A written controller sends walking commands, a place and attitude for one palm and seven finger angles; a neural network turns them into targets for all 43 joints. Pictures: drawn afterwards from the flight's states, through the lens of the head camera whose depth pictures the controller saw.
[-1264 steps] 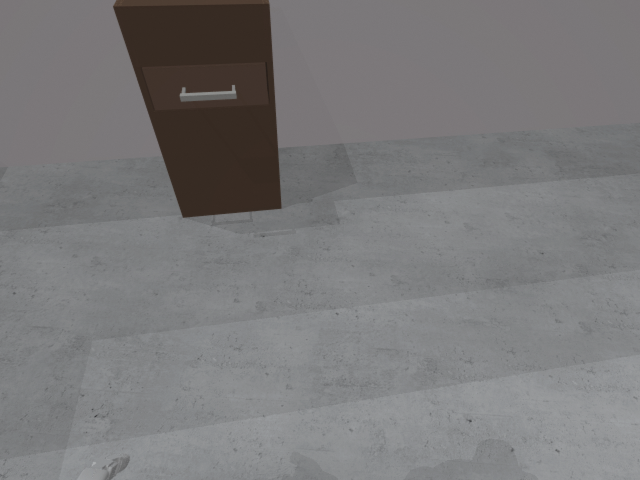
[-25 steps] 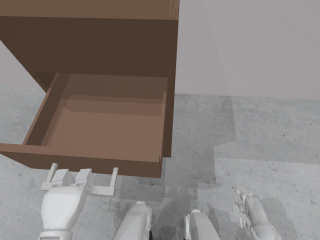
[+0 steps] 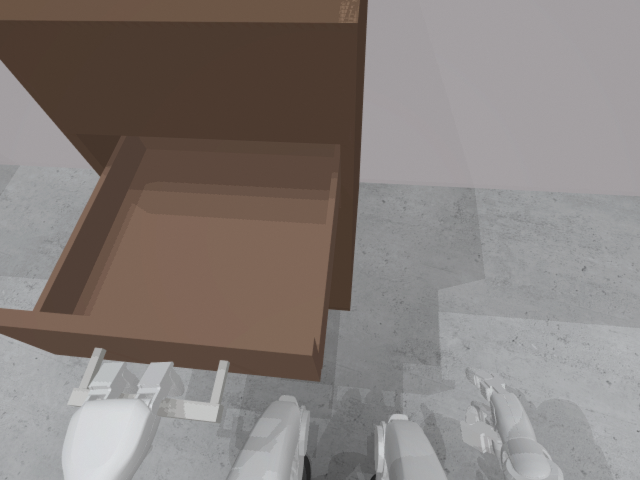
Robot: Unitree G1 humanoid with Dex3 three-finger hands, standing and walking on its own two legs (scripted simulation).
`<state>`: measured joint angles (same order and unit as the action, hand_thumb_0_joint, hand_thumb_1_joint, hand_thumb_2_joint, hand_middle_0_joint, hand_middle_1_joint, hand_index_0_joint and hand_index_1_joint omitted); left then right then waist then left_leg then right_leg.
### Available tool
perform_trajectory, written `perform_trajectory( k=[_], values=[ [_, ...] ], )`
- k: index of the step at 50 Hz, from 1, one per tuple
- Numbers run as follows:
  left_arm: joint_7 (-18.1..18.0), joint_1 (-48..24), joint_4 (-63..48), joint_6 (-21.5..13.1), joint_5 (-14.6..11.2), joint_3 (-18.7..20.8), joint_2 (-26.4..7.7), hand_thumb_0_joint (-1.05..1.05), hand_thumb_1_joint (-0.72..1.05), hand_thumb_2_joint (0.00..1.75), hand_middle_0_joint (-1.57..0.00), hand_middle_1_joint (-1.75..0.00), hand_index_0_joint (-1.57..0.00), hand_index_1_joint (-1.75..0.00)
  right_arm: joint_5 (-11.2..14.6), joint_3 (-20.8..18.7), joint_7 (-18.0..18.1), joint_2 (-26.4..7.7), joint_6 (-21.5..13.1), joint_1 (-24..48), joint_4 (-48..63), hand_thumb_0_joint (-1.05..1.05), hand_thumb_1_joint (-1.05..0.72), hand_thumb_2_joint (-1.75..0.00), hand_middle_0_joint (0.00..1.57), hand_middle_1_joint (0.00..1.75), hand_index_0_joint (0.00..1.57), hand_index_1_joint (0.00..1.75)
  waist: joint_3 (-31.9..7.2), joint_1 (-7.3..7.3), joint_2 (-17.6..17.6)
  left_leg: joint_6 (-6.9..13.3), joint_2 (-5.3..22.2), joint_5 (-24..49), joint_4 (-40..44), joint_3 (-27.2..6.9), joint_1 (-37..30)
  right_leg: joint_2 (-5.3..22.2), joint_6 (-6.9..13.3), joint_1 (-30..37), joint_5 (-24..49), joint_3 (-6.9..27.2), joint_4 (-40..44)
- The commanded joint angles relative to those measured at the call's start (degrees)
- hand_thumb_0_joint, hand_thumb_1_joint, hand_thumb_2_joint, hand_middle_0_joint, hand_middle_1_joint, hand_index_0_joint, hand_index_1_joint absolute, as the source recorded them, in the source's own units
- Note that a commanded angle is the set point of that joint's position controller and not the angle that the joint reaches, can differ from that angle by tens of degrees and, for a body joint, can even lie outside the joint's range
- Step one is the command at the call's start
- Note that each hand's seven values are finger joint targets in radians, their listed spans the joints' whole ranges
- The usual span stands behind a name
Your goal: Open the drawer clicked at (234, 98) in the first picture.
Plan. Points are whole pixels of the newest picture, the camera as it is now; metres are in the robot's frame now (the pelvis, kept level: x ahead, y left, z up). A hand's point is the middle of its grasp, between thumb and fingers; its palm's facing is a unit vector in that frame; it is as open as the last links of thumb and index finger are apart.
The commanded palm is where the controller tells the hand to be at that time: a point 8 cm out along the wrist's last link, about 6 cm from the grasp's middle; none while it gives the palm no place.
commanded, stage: pull the drawer open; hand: left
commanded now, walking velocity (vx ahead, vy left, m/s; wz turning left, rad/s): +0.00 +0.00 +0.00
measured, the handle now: (152, 385) +0.22 +0.23 -0.02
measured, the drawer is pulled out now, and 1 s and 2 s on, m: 0.29 0.30 0.30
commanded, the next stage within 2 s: open the thumb to release the handle in 0.22 s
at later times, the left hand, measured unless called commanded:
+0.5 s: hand (129, 440) +0.16 +0.25 -0.04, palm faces -0.11 -0.06 -0.99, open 6.0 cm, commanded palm +0.14 +0.25 +0.00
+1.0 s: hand (130, 444) +0.16 +0.25 -0.04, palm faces -0.08 -0.10 -0.99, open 13.6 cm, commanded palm +0.14 +0.24 +0.00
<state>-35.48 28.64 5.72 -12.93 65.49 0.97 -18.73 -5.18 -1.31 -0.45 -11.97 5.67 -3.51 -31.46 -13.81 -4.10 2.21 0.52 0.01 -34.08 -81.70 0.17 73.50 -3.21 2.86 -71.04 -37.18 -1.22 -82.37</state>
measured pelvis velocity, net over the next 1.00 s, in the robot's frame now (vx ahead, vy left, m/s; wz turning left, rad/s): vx -0.02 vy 0.00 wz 0.01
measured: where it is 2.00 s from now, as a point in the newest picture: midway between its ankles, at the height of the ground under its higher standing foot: outside the picture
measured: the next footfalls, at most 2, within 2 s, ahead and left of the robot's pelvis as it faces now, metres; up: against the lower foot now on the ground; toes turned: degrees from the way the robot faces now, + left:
none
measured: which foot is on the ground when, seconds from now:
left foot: down 0.00-1.00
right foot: down 0.00-1.00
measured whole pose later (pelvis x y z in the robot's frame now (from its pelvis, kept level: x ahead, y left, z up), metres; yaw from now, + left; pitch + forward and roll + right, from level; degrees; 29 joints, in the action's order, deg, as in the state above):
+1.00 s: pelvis -0.02 +0.00 -0.01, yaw +0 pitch +25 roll -1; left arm -35.4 27.0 5.8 -11.9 63.8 0.9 -19.5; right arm -5.0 -1.7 0.4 -12.4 5.5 -3.8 -32.1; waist -13.7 -4.2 3.0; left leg 0.7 -0.4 -33.1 -83.5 -1.2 75.3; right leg -2.9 2.7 -72.0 -36.3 -2.6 -83.3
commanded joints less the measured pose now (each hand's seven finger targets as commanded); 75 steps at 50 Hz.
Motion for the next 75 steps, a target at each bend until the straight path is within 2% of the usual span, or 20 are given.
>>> perform_trajectory(
  k=[1, 7, 13, 15, 16, 17, 18, 20, 23, 25, 27, 32, 36, 42, 45, 46, 50, 55, 64, 75],
  values=[
    [-1.7, 11.2, -6.5, -0.3, -1.3, 6.7, -8.5, 0.0, 0.9, 0.9, -0.4, -1.35, -0.4, -1.35, 0.0, -2.0, 0.4, -4.9, -2.4, 4.5, 8.9, 0.0, -0.9, -0.9, 0.2, 0.3, 0.2, 0.3, -15.3, -1.55, -2.4, 1.9, -2.3, 14.4, 8.6, -1.1, -15.9, 0.0, 1.4, 9.2, 17.9, 2.8, 13.4],
    [-1.2, 13.6, -7.4, -1.3, -1.8, 6.8, -8.2, 0.0, 0.9, 0.9, -0.4, -1.35, -0.4, -1.35, 0.0, -1.9, 0.4, -4.5, -2.6, 4.9, 8.9, 0.0, -0.9, -0.9, 0.2, 0.3, 0.2, 0.3, -16.0, -1.88, -4.2, 1.8, -2.6, 14.0, 7.8, -0.8, -14.9, 0.3, 1.1, 9.3, 18.2, 3.6, 13.0],
    [-0.8, 17.7, -7.6, -2.5, -2.2, 7.9, -8.4, 0.0, 0.9, 0.9, -0.4, -1.35, -0.4, -1.35, 0.2, -2.0, 0.2, -3.8, -2.5, 5.2, 9.0, 0.0, -0.9, -0.9, 0.2, 0.3, 0.2, 0.3, -16.0, -2.95, -3.2, 1.7, -2.7, 15.8, 7.9, -0.8, -14.9, 0.1, 1.4, 10.6, 21.1, 3.3, 12.1],
    [-0.7, 17.4, -8.6, -2.7, -2.0, 6.6, -7.7, 0.0, 0.9, 0.9, -0.4, -1.35, -0.4, -1.35, 0.0, -2.0, 0.0, -4.0, -2.5, 5.2, 9.2, 0.0, -0.9, -0.9, 0.2, 0.3, 0.2, 0.3, -15.9, -2.51, -2.7, 1.7, -2.7, 16.0, 7.6, -0.8, -15.3, 0.3, 1.3, 10.1, 21.9, 3.6, 12.3],
    [-2.2, 0.0, -9.2, -2.8, -0.2, 10.0, -13.0, 0.0, 0.9, 0.9, -0.4, -1.35, -0.4, -1.35, -0.3, -2.3, 0.5, -5.3, -1.8, 4.4, 7.3, 0.0, -0.9, -0.9, 0.2, 0.3, 0.2, 0.3, -14.0, 1.27, -3.9, 2.0, -1.8, 14.8, 5.2, -1.6, -13.4, 0.4, 0.9, 5.0, 19.8, 3.5, 11.3],
    [-2.7, 1.2, -9.1, -3.4, 0.3, 9.7, -11.4, 0.0, 0.83, 0.87, -0.4, -1.34, -0.4, -1.34, -0.7, -2.1, 0.8, -5.1, -2.2, 3.9, 7.5, 0.0, -0.9, -0.9, 0.2, 0.3, 0.2, 0.3, -16.4, -0.1, -2.9, 2.0, -2.1, 13.9, 4.8, -1.1, -13.0, 0.6, 0.4, 5.7, 18.2, 3.3, 11.0],
    [-2.7, 4.2, -5.9, -3.4, 0.1, 9.5, -10.6, 0.0, 0.76, 0.84, -0.39, -1.34, -0.39, -1.34, -0.3, -2.0, 1.0, -4.7, -2.6, 4.2, 7.4, 0.0, -0.9, -0.9, 0.2, 0.3, 0.2, 0.3, -14.4, -0.15, -2.3, 1.9, -2.2, 13.6, 5.0, -1.2, -13.0, 0.5, 0.7, 5.5, 18.2, 2.6, 11.2],
    [-2.8, 6.3, -7.0, -3.5, -0.3, 9.4, -10.2, 0.0, 0.62, 0.78, -0.38, -1.32, -0.38, -1.32, -0.4, -2.3, 0.7, -5.1, -2.7, 3.9, 7.9, 0.0, -0.9, -0.9, 0.2, 0.3, 0.2, 0.3, -16.9, -1.2, -1.1, 1.8, -2.3, 14.9, 5.6, -1.2, -14.8, 0.3, 1.0, 5.9, 18.6, 2.5, 10.8],
    [-2.5, 6.7, -9.3, -2.4, -1.7, 8.8, -9.7, 0.0, 0.41, 0.69, -0.36, -1.3, -0.36, -1.3, -0.2, -2.8, 0.5, -5.6, -2.4, 3.5, 8.1, 0.0, -0.9, -0.9, 0.2, 0.3, 0.2, 0.3, -19.0, -1.15, -0.3, 1.8, -2.3, 16.2, 6.5, -1.2, -16.8, 0.3, 0.9, 7.4, 19.7, 2.2, 11.5],
    [-2.0, 6.1, -9.9, -1.3, -2.5, 7.0, -8.8, 0.0, 0.27, 0.63, -0.35, -1.28, -0.35, -1.28, 0.0, -2.8, 0.6, -5.6, -2.2, 3.5, 8.2, 0.0, -0.9, -0.9, 0.2, 0.3, 0.2, 0.3, -19.2, -0.26, -2.2, 2.1, -2.2, 15.8, 6.8, -1.2, -16.8, 0.5, 0.6, 8.4, 19.8, 2.1, 12.4],
    [-1.7, 6.5, -9.7, -1.0, -2.7, 7.1, -9.2, 0.0, 0.13, 0.57, -0.35, -1.27, -0.35, -1.27, 0.0, -2.6, 0.9, -5.5, -2.1, 3.4, 8.1, 0.0, -0.9, -0.9, 0.2, 0.3, 0.2, 0.3, -20.0, -0.51, -3.1, 2.1, -2.3, 15.8, 6.9, -1.1, -16.3, 0.5, 0.5, 9.4, 19.8, 2.5, 12.3],
    [-1.4, 4.2, -7.9, -1.0, -2.0, 6.4, -9.7, 0.0, -0.22, 0.42, -0.32, -1.23, -0.32, -1.23, 0.1, -2.2, 1.4, -5.2, -2.0, 3.8, 7.7, 0.0, -0.9, -0.9, 0.2, 0.3, 0.2, 0.3, -16.2, 0.31, -4.6, 2.2, -2.2, 12.6, 6.7, -1.0, -13.7, 0.7, 0.4, 8.3, 16.4, 2.7, 13.2],
    [-2.1, 2.5, -7.1, -1.2, -1.2, 7.1, -10.4, 0.0, -0.5, 0.3, -0.3, -1.2, -0.3, -1.2, 0.0, -2.4, 1.5, -5.5, -2.3, 3.9, 7.4, 0.0, -0.9, -0.9, 0.2, 0.3, 0.2, 0.3, -14.7, 0.1, -2.3, 2.2, -1.9, 11.1, 6.7, -1.2, -13.8, 0.6, 0.8, 6.4, 13.3, 2.1, 13.4],
    [-2.4, 2.5, -8.1, -0.5, -1.6, 6.8, -10.2, 0.0, -0.5, 0.3, -0.3, -1.2, -0.3, -1.2, 0.0, -2.4, 1.3, -5.8, -2.3, 3.6, 7.7, 0.0, -0.9, -0.9, 0.2, 0.3, 0.2, 0.3, -16.5, -0.12, -0.6, 2.1, -2.0, 11.5, 7.4, -1.2, -15.5, 0.5, 0.8, 6.1, 12.4, 2.0, 13.6],
    [-2.2, 3.3, -8.4, 0.3, -2.2, 6.2, -9.9, 0.0, -0.5, 0.3, -0.3, -1.2, -0.3, -1.2, 0.3, -2.5, 1.2, -5.8, -2.2, 3.7, 8.1, 0.0, -0.9, -0.9, 0.2, 0.3, 0.2, 0.3, -15.2, -0.01, -0.4, 2.2, -1.9, 10.5, 8.0, -1.2, -15.6, 0.5, 0.8, 6.8, 11.4, 1.6, 14.6],
    [-1.9, 3.4, -8.3, 1.0, -2.4, 3.9, -7.9, 0.0, -0.5, 0.3, -0.3, -1.2, -0.3, -1.2, 0.1, -2.3, 1.2, -5.9, -2.4, 3.7, 8.3, 0.0, -0.9, -0.9, 0.2, 0.3, 0.2, 0.3, -15.4, 0.71, -1.8, 2.4, -1.8, 10.6, 8.3, -1.6, -15.5, 0.5, 0.9, 6.9, 11.7, 1.4, 14.7],
    [-2.0, 1.0, -7.4, 1.3, -1.9, 4.3, -9.0, 0.0, -0.5, 0.3, -0.3, -1.2, -0.3, -1.2, 0.3, -2.3, 1.5, -6.0, -2.5, 3.5, 8.0, 0.0, -0.9, -0.9, 0.2, 0.3, 0.2, 0.3, -13.5, 0.96, -2.6, 2.3, -1.7, 8.9, 8.1, -1.6, -14.4, 0.5, 0.8, 6.1, 9.5, 1.3, 15.0],
    [-2.6, -4.1, -7.0, 1.7, -1.0, 3.1, -8.8, 0.0, -0.5, 0.3, -0.3, -1.2, -0.3, -1.2, 0.4, -2.1, 1.7, -6.4, -2.7, 3.3, 7.8, 0.0, -0.9, -0.9, 0.2, 0.3, 0.2, 0.3, -13.1, 1.76, -0.2, 2.3, -1.4, 7.4, 8.3, -1.7, -15.0, 0.8, 0.7, 3.8, 6.7, 0.7, 15.4],
    [-3.1, -3.1, -11.0, 4.4, -1.8, 2.7, -9.5, 0.0, -0.5, 0.3, -0.3, -1.2, -0.3, -1.2, 0.7, -2.3, 1.6, -6.9, -2.5, 2.3, 8.7, 0.0, -0.9, -0.9, 0.2, 0.3, 0.2, 0.3, -18.8, 0.88, 1.7, 2.0, -1.2, 12.3, 11.0, -2.3, -21.3, 0.2, 0.8, 6.6, 10.8, -0.1, 15.3],
    [-1.9, -3.0, -10.0, 7.0, -2.3, 0.3, -8.0, 0.0, -0.5, 0.3, -0.3, -1.2, -0.3, -1.2, 1.2, -2.0, 1.9, -7.1, -2.3, 1.5, 9.4, 0.0, -0.9, -0.9, 0.2, 0.3, 0.2, 0.3, -12.7, 2.19, -0.4, 2.1, -0.7, 10.0, 14.8, -2.5, -22.8, 0.3, 0.7, 8.6, 9.0, -1.1, 19.2]
  ],
)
